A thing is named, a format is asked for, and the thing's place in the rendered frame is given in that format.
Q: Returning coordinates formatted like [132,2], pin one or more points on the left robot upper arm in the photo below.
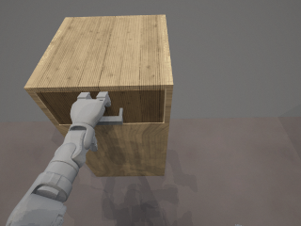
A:
[40,211]

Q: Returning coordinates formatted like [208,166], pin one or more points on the robot left forearm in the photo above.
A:
[56,181]

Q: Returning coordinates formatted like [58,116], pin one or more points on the handle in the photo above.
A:
[112,120]

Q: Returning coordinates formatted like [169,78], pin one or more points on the left robot hand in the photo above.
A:
[90,111]

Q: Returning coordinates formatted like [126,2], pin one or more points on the cabinet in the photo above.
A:
[110,53]

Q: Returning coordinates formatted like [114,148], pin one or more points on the drawer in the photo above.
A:
[139,105]

